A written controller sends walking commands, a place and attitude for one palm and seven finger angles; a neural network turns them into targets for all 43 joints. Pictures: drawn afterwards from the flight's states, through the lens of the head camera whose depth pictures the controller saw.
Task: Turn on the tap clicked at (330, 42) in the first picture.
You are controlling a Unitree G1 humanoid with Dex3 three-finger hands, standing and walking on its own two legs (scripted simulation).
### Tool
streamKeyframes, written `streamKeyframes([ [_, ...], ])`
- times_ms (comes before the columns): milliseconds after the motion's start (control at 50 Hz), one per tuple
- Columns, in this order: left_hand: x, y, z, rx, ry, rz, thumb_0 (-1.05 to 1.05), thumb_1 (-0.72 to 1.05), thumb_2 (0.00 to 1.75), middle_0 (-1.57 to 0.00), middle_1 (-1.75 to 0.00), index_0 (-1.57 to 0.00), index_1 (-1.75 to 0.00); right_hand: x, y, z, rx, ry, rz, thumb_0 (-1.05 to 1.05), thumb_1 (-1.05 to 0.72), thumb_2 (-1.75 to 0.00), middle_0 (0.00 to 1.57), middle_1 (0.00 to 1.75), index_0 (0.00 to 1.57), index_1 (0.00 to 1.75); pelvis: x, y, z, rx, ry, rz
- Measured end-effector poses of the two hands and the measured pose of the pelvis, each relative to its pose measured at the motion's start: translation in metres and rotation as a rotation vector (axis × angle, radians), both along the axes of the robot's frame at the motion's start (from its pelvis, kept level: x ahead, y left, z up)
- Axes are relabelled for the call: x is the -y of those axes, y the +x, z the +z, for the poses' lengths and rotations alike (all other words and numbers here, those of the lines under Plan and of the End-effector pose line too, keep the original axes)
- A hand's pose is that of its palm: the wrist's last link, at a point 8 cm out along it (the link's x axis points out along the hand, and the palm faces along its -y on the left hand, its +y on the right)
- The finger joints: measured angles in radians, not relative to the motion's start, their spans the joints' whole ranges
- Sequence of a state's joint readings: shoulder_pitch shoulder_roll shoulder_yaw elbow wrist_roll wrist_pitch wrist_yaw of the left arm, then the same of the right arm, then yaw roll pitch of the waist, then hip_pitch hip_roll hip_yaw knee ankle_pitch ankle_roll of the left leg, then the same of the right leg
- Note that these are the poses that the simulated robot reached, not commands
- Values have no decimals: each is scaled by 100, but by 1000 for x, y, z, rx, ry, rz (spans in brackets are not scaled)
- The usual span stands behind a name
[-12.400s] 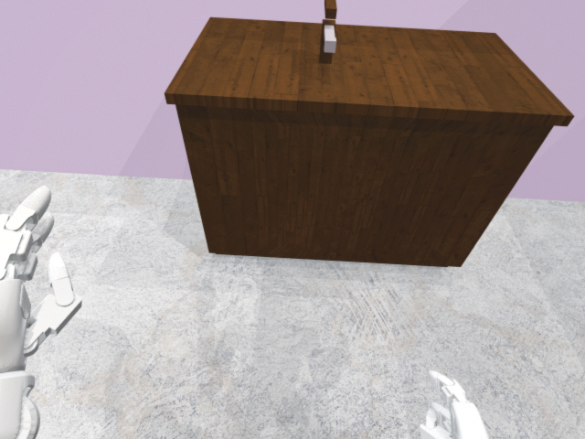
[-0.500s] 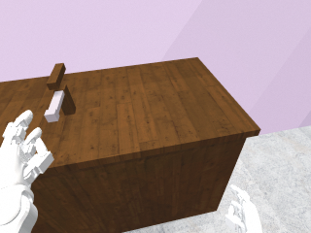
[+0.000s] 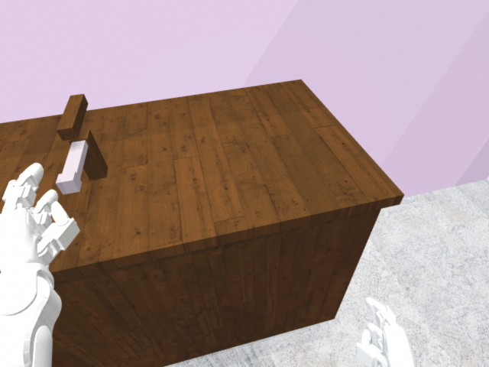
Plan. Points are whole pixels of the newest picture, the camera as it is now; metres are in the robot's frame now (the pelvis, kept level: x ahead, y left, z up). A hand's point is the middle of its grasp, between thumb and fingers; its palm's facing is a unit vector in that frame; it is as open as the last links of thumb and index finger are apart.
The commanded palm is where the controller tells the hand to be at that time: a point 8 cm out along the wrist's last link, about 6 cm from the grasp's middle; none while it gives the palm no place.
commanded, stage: reach beside the lever's end, fingers flat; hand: left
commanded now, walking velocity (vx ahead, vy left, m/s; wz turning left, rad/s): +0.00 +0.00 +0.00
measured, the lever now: (69, 182) +0.35 +0.36 +0.13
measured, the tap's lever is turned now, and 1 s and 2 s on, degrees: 0 0 3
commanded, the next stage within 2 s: push the lever round in 1.50 s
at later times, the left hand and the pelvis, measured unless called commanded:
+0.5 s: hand (63, 207) +0.28 +0.32 +0.15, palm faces +0.58 -0.81 -0.09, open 7.6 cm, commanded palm +0.24 +0.36 +0.15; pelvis +0.01 +0.00 +0.00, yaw +0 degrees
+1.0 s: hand (58, 195) +0.32 +0.36 +0.13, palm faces +0.59 -0.80 -0.10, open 7.8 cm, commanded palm +0.28 +0.40 +0.13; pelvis +0.01 +0.01 +0.00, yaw +0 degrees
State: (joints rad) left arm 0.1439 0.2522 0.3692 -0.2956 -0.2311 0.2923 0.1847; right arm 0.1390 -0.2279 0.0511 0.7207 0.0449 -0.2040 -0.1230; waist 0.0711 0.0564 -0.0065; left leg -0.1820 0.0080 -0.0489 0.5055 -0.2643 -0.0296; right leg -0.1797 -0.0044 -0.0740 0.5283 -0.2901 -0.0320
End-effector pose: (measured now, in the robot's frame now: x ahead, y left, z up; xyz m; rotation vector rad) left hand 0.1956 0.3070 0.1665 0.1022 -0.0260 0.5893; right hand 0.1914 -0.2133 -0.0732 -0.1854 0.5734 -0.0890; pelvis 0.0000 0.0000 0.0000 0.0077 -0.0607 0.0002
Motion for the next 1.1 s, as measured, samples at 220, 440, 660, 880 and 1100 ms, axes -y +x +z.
streamKeyframes([
  [220,-22,11,-6,-8,3,32,2,90,90,-19,-26,-19,-26,6,0,-3,-27,-16,-19,1,-90,-90,20,30,20,30,-2,5,0,-16,-1,0],
  [440,-41,34,-14,-28,-13,39,2,90,90,-18,-23,-18,-23,9,-3,-7,-53,-29,-32,1,-90,-90,21,30,20,30,-2,6,-1,-38,-3,5],
  [660,-62,49,-20,-43,-16,46,2,90,90,-17,-20,-17,-20,21,-20,-13,-100,-40,-73,1,-90,-90,21,30,20,30,-4,10,-2,-66,-5,-2],
  [880,-80,61,-30,-55,-29,59,2,90,90,-16,-18,-16,-17,27,-40,-22,-161,-62,-92,1,-90,-90,21,30,20,30,-6,7,-4,-87,-9,5],
  [1100,-92,89,-35,-70,-33,41,2,90,90,-16,-16,-15,-15,30,-63,-29,-225,-66,-120,1,-90,-90,21,30,20,30,-8,6,-5,-122,-13,1],
])
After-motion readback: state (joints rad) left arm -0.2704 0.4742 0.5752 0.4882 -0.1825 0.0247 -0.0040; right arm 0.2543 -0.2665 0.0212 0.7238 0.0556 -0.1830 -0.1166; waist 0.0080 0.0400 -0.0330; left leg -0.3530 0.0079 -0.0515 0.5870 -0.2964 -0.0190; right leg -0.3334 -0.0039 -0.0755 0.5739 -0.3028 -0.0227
